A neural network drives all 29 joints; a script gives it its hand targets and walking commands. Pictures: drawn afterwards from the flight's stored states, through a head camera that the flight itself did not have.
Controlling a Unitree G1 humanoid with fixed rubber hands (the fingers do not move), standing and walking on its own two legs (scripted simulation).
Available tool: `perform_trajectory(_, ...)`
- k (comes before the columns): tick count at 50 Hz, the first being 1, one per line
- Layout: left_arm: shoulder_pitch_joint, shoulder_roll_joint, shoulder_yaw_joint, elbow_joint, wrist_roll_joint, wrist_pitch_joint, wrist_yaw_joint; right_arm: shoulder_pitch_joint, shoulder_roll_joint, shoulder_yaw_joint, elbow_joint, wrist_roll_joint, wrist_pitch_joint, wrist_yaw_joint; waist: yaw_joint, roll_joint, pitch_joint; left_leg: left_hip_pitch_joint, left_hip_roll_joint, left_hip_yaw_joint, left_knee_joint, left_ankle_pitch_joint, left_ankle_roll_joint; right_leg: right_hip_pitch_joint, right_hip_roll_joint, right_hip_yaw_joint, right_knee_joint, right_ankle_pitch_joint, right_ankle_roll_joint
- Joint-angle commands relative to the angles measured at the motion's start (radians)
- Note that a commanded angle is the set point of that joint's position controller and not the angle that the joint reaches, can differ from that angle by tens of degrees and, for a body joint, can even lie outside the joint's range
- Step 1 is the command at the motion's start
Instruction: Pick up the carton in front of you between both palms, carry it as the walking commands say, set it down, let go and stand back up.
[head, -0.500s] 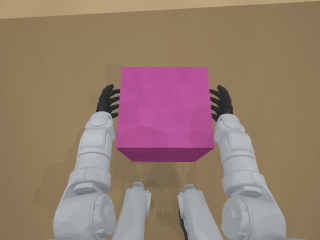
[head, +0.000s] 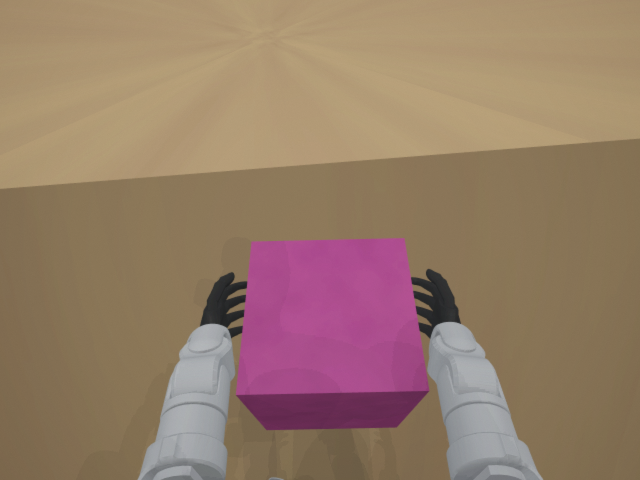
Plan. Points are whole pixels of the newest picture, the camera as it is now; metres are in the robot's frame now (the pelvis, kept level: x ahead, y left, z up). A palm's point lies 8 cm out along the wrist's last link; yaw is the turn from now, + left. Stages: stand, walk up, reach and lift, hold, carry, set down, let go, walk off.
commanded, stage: reach and lift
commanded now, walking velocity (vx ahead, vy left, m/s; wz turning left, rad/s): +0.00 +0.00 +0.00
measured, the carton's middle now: (329, 341) +0.34 +0.00 -0.09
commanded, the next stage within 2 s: hold in 1.32 s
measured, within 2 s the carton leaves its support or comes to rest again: neither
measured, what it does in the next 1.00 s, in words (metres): rises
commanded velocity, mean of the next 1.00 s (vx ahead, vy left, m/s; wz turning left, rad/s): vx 0.00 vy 0.00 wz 0.00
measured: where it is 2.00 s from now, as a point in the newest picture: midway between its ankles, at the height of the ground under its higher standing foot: outside the picture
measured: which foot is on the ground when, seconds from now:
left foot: down 0.00-1.00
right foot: down 0.00-1.00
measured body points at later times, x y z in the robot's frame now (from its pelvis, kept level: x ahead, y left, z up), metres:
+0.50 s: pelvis +0.01 +0.00 +0.05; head -0.03 +0.00 +0.49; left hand +0.31 +0.15 +0.05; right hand +0.31 -0.15 +0.06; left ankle +0.03 +0.13 -0.69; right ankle +0.02 -0.13 -0.69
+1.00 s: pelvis +0.02 +0.00 +0.05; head -0.02 +0.01 +0.50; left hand +0.32 +0.15 +0.07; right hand +0.32 -0.15 +0.07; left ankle +0.03 +0.13 -0.69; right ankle +0.02 -0.13 -0.69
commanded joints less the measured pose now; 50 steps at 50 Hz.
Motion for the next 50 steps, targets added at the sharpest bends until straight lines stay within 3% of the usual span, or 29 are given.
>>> perform_trajectory(1, -0.433, -1.042, -0.61, -0.06, -0.161, 0.016, -0.245, -0.417, 1.026, 0.636, 0.005, 0.137, 0.05, 0.258, 0.006, 0.019, -0.395, 0.478, -0.047, 0.062, -0.214, 0.376, 0.016, 0.38, 0.035, -0.051, -0.234, 0.388, 0.0)
perform_trajectory(11, -0.317, -1.012, -0.675, -0.212, -0.194, 0.162, -0.255, -0.281, 0.995, 0.681, -0.124, 0.166, 0.196, 0.282, -0.006, 0.002, -0.183, 0.669, -0.028, 0.054, -0.412, 0.405, 0.01, 0.606, 0.018, -0.043, -0.432, 0.444, 0.004)
perform_trajectory(16, -0.321, -0.977, -0.616, -0.211, -0.163, 0.22, -0.264, -0.292, 0.966, 0.627, -0.122, 0.145, 0.256, 0.299, -0.003, 0.006, -0.02, 0.666, -0.027, 0.065, -0.463, 0.266, 0.016, 0.594, 0.01, -0.051, -0.489, 0.296, -0.003)
perform_trajectory(22, -0.459, -1.007, -0.56, -0.172, -0.138, 0.217, -0.282, -0.43, 0.993, 0.573, -0.082, 0.133, 0.253, 0.327, 0.005, 0.01, -0.007, 0.655, -0.019, 0.083, -0.459, 0.128, 0.025, 0.558, 0.0, -0.06, -0.485, 0.148, -0.013)
perform_trajectory(26, -0.532, -1.051, -0.616, -0.221, -0.172, 0.211, -0.29, -0.49, 1.023, 0.612, -0.116, 0.154, 0.242, 0.333, 0.001, 0.019, -0.117, 0.693, -0.018, 0.075, -0.442, 0.171, 0.022, 0.59, 0.005, -0.061, -0.464, 0.186, -0.017)
perform_trajectory(36, -0.474, -1.039, -0.584, -0.186, -0.154, 0.234, -0.283, -0.457, 0.974, 0.584, -0.109, 0.126, 0.261, 0.33, -0.01, 0.019, -0.096, 0.723, -0.021, 0.074, -0.471, 0.218, 0.011, 0.609, 0.015, -0.073, -0.486, 0.221, -0.016)
perform_trajectory(50, -0.352, -1.005, -0.624, -0.309, -0.175, 0.27, -0.265, -0.336, 0.954, 0.634, -0.225, 0.161, 0.301, 0.319, -0.002, 0.018, -0.103, 0.788, -0.03, 0.069, -0.495, 0.395, 0.006, 0.692, 0.022, -0.064, -0.512, 0.405, -0.001)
